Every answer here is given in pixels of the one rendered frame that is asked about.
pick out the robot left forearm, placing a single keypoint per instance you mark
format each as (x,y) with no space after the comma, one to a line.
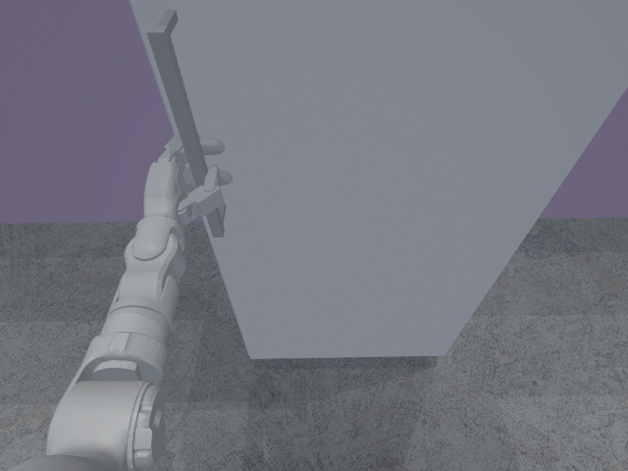
(132,343)

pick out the handle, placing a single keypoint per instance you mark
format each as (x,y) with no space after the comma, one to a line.
(164,53)

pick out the left robot upper arm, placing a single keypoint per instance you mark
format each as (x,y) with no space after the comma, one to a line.
(105,426)

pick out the fridge door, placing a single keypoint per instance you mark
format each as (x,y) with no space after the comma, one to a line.
(388,156)

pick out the left robot hand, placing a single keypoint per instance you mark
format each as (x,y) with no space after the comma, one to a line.
(173,194)

